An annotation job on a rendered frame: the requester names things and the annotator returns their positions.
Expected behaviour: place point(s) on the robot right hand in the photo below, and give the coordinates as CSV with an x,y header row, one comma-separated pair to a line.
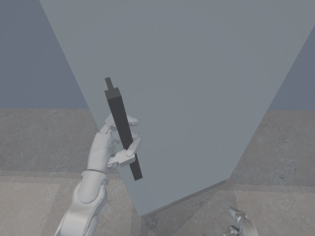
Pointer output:
x,y
246,227

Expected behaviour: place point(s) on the robot left hand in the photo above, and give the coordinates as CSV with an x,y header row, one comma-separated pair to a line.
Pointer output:
x,y
103,147

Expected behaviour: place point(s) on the left robot forearm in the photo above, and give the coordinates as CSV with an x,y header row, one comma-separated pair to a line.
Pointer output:
x,y
88,198

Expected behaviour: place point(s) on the fridge door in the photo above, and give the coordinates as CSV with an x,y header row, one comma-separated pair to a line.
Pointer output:
x,y
199,75

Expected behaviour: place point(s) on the handle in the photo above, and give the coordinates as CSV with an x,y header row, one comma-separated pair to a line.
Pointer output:
x,y
118,112

